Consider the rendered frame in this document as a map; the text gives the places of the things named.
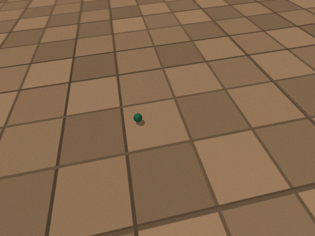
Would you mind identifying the ball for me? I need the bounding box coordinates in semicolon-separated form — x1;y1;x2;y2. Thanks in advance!
133;114;142;122

